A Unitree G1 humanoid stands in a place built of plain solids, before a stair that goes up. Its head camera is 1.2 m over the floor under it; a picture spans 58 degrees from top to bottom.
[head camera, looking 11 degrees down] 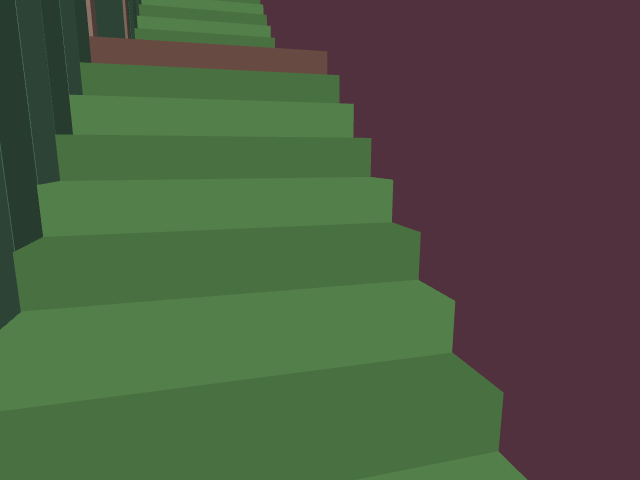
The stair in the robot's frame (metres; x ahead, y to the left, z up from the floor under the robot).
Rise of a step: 0.18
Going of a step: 0.26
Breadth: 1.34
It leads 15 degrees to the left of straight ahead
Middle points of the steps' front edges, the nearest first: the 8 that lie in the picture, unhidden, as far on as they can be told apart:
0.93 0.13 0.55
1.18 0.20 0.73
1.43 0.27 0.92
1.68 0.33 1.10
1.93 0.40 1.28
2.18 0.47 1.47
2.43 0.53 1.65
2.68 0.60 1.84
